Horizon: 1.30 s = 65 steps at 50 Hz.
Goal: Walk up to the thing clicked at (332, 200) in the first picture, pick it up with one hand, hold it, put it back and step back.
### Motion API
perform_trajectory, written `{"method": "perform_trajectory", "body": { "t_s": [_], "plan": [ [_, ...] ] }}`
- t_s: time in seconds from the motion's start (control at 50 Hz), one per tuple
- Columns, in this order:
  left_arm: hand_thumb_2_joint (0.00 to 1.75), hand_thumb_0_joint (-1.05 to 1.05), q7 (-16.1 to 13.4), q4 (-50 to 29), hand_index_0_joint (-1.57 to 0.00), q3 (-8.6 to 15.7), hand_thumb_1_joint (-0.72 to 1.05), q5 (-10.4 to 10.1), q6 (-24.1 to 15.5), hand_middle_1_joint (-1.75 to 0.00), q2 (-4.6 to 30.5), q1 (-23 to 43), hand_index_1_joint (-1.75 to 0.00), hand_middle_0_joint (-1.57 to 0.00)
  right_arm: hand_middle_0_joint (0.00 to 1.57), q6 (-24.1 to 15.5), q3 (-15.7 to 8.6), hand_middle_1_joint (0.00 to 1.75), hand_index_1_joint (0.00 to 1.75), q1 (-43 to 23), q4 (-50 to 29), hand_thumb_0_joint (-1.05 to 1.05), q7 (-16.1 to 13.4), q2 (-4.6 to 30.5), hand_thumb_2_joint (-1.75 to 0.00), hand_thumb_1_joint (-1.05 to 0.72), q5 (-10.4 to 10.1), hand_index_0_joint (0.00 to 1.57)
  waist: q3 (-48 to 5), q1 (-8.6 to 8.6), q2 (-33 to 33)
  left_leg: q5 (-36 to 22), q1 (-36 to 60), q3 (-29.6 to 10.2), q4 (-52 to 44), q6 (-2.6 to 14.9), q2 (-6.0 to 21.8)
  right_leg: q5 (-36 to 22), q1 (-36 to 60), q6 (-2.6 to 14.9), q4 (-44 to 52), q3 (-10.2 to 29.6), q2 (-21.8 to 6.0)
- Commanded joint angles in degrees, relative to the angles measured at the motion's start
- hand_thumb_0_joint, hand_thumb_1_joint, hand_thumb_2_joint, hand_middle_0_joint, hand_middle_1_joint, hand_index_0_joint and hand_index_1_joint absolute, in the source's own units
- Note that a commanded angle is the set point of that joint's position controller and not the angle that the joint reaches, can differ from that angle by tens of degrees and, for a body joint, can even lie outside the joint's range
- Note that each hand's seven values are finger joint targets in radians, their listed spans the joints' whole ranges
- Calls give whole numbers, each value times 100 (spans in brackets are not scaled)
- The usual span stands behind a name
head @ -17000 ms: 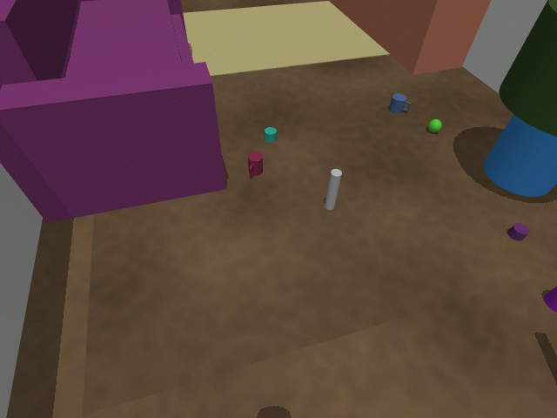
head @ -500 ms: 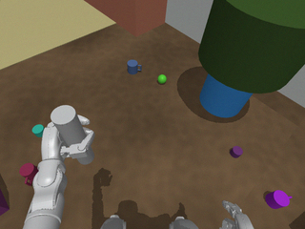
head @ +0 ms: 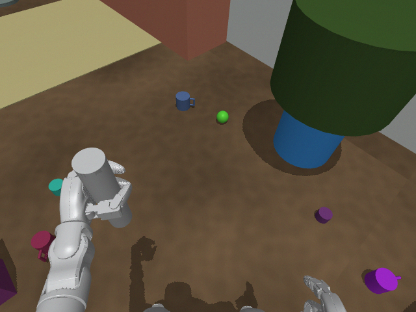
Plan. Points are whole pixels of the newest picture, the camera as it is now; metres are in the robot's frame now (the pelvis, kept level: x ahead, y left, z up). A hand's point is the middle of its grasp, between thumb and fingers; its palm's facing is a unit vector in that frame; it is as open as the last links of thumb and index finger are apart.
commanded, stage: hold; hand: left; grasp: from the side
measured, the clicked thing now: (107, 194) +0.33 +0.19 +0.03
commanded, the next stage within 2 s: none
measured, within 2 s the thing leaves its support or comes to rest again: neither
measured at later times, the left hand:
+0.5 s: hand (111, 188) +0.33 +0.17 +0.06, palm faces +0.11 -0.99 -0.01, open 6.4 cm
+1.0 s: hand (110, 191) +0.32 +0.17 +0.06, palm faces +0.11 -0.99 +0.00, open 6.4 cm
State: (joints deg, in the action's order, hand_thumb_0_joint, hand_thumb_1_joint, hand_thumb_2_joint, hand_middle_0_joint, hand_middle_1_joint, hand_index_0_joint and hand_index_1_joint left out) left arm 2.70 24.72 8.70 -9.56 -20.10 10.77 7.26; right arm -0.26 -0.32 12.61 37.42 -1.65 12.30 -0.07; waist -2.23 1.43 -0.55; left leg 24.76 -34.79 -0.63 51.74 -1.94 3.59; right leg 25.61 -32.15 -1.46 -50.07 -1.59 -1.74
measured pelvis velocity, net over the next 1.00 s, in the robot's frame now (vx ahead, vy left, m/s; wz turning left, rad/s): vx -0.01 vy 0.00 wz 0.00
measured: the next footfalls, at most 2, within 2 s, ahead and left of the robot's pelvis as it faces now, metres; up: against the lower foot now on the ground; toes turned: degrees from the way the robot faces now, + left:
none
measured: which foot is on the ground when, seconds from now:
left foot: down 0.00-1.00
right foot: down 0.00-1.00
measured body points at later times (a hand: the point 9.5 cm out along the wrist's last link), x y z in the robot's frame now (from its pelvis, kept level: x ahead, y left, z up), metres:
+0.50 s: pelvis +0.00 +0.00 +0.01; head +0.04 +0.00 +0.46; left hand +0.32 +0.22 +0.06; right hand +0.13 -0.25 -0.10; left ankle +0.01 +0.14 -0.69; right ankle +0.00 -0.14 -0.69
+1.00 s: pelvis -0.01 +0.00 +0.01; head +0.03 +0.00 +0.46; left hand +0.31 +0.22 +0.06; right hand +0.12 -0.25 -0.10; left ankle +0.01 +0.14 -0.69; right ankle +0.00 -0.14 -0.69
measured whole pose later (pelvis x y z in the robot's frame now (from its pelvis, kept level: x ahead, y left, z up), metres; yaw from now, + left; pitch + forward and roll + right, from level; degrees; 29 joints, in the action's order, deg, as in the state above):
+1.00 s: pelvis -0.01 +0.00 +0.01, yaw +0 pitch +5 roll -1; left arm 3.8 27.3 8.8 -9.8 -20.0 10.5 8.2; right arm -0.1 -0.4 12.8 38.2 -1.7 12.4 -0.2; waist -1.1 1.3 -0.6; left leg 21.9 -29.3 -0.3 46.5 -1.9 3.4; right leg 22.9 -26.9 -1.4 -45.2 -1.5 -1.8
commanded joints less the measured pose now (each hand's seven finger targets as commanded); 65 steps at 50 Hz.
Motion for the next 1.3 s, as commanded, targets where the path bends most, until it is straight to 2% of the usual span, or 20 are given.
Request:
{"method": "perform_trajectory", "body": {
  "t_s": [0.0, 0.08, 0.4, 0.42, 0.56, 0.64, 0.7, 0.72, 0.74, 0.78, 0.86, 0.88, 0.94, 0.98, 1.0, 1.08, 1.14, 1.16, 1.2, 1.28],
  "plan": [
    [118, 0, -13, -1547, -130, 346, 50, -69, -543, -134, 801, 1785, -133, -129, 20, -189, -294, 30, 30, -99, -682, 0, -27, 771, -90, -91, -19, 20, -1763, 10, -169, -1705, 1130, 58, -740, 155, -218, -1941, 639, 138, 701, -111, 225],
    [119, 0, 13, -1557, -130, 280, 51, -54, -516, -135, 773, 1697, -134, -129, 20, -179, -284, 30, 30, -95, -697, 0, -36, 771, -90, -91, -23, 20, -1873, 21, -52, -2015, 1246, 126, -705, 194, -239, -2367, 882, 90, 763, -64, 194],
    [119, 0, 85, -1480, -130, 391, 53, -81, -452, -135, 846, 1984, -134, -129, 20, -132, -272, 30, 30, -189, -671, 0, -49, 738, -90, -90, -30, 20, -1547, -5, -147, -1661, 1303, 117, -1014, 170, -245, -1953, 940, 122, 1003, -97, 194],
    [120, 0, 106, -1036, -130, 311, 55, -89, -384, -135, 648, 1585, -134, -129, 20, -152, -295, 30, 30, -162, -683, 0, -50, 784, -90, -90, -33, 20, -1444, 19, 10, -1721, 1282, 128, -1014, 180, -234, -2018, 911, 123, 999, -101, 207],
    [120, 0, 126, -1658, -131, 276, 53, -109, -498, -136, 734, 1990, -135, -130, 20, -170, -286, 30, 30, -196, -697, 0, -39, 760, -90, -90, -35, 20, -1723, -24, -151, -1803, 1496, 150, -1047, 168, -252, -2100, 1067, 126, 1046, -82, 190],
    [122, 0, 96, -1318, -131, 249, 54, -66, -468, -136, 704, 2004, -136, -129, 20, -178, -284, 30, 30, -181, -631, 0, -38, 761, -90, -90, -32, 20, -1407, 33, -104, -1602, 1349, 139, -1111, 182, -242, -1921, 889, 128, 1090, -85, 187],
    [121, 0, 70, -1309, -131, 449, 56, -54, -505, -135, 875, 2054, -135, -130, 20, -168, -296, 30, 30, -218, -651, 0, -47, 777, -90, -90, -23, 20, -1455, -44, -138, -1428, 1322, 128, -1151, 158, -244, -1703, 926, 149, 1105, -102, 197],
    [122, 0, 85, -1190, -132, 335, 56, -56, -496, -137, 749, 2032, -136, -131, 20, -172, -298, 30, 30, -194, -643, 0, -43, 770, -90, -90, -23, 20, -1394, 15, -86, -1337, 1309, 101, -1187, 165, -231, -1613, 890, 145, 1097, -116, 202],
    [124, 0, 76, -1325, -132, 444, 57, -70, -535, -138, 868, 2065, -137, -131, 20, -182, -274, 30, 30, -240, -659, 0, -30, 742, -90, -90, -23, 20, -1401, -78, -170, -1340, 1286, 123, -1174, 161, -251, -1609, 934, 145, 1128, -101, 194],
    [124, 0, 84, -1551, -134, 386, 58, -78, -564, -138, 867, 2211, -138, -132, 20, -208, -294, 30, 30, -207, -680, 0, -40, 771, -90, -90, -27, 20, -1719, -25, -198, -1508, 1498, 126, -1162, 162, -241, -1776, 1026, 145, 1102, -85, 196],
    [121, 0, 129, -1128, -131, 154, 55, -98, -481, -136, 574, 1822, -135, -130, 20, -203, -281, 30, 30, -245, -674, 0, -39, 756, -90, -90, -47, 20, -1428, 25, 4, -1601, 1392, 121, -1159, 163, -239, -1859, 961, 136, 1137, -121, 218],
    [121, 0, 114, -936, -132, 312, 54, -115, -460, -136, 664, 1721, -136, -131, 20, -222, -289, 30, 30, -226, -634, 0, -44, 774, -90, -90, -49, 20, -1281, -3, 125, -1479, 1269, 125, -1166, 186, -236, -1764, 946, 123, 1160, -116, 204],
    [121, 0, 112, -1225, -131, 320, 55, -87, -523, -136, 740, 1843, -135, -130, 20, -211, -287, 30, 30, -221, -645, 0, -35, 755, -90, -90, -35, 20, -1397, -36, -58, -1424, 1315, 157, -1167, 177, -264, -1720, 937, 132, 1185, -82, 183],
    [121, 0, 100, -1475, -131, 193, 57, -92, -561, -136, 654, 2050, -135, -130, 20, -240, -282, 30, 30, -229, -653, 0, -26, 743, -90, -90, -30, 20, -1429, -27, -174, -1397, 1380, 141, -1203, 156, -253, -1680, 936, 150, 1142, -100, 191],
    [121, 0, 71, -1514, -131, 318, 57, -79, -586, -136, 779, 2112, -135, -130, 20, -242, -307, 30, 30, -168, -619, 0, -23, 767, -90, -90, -21, 20, -1671, -6, -205, -1545, 1509, 111, -1180, 152, -234, -1790, 998, 152, 1089, -113, 204],
    [122, 0, 51, -1340, -129, 177, 57, -56, -587, -135, 642, 2203, -134, -128, 20, -264, -272, 30, 30, -212, -600, 0, -35, 750, -90, -90, -20, 20, -1334, 61, -144, -1381, 1416, 86, -1232, 140, -215, -1639, 802, 154, 1099, -132, 225],
    [122, 0, 1, -1103, -130, 454, 55, -52, -555, -136, 851, 1952, -135, -129, 20, -258, -277, 30, 30, -194, -597, 0, -57, 749, -90, -90, -14, 20, -1518, -38, -91, -1381, 1357, 116, -1176, 167, -248, -1648, 990, 134, 1149, -99, 189],
    [123, 0, 31, -1196, -132, 281, 55, -46, -572, -138, 725, 2012, -137, -130, 20, -273, -268, 30, 30, -268, -626, 0, -43, 749, -90, -90, -19, 20, -1371, -9, -52, -1304, 1317, 132, -1197, 175, -256, -1611, 932, 126, 1178, -86, 184],
    [125, 0, 60, -1346, -132, 366, 55, -71, -583, -138, 830, 2032, -138, -131, 20, -248, -278, 30, 30, -243, -640, 0, -53, 753, -90, -90, -32, 20, -1603, -43, -92, -1539, 1387, 154, -1140, 181, -278, -1864, 1093, 118, 1182, -62, 167],
    [123, 0, 125, -1197, -130, 215, 55, -79, -509, -136, 650, 1844, -136, -129, 20, -240, -282, 30, 30, -198, -589, 0, -51, 744, -90, -90, -29, 20, -1552, -6, -60, -1715, 1435, 144, -1140, 174, -252, -2011, 1033, 125, 1149, -91, 193]
  ]
}}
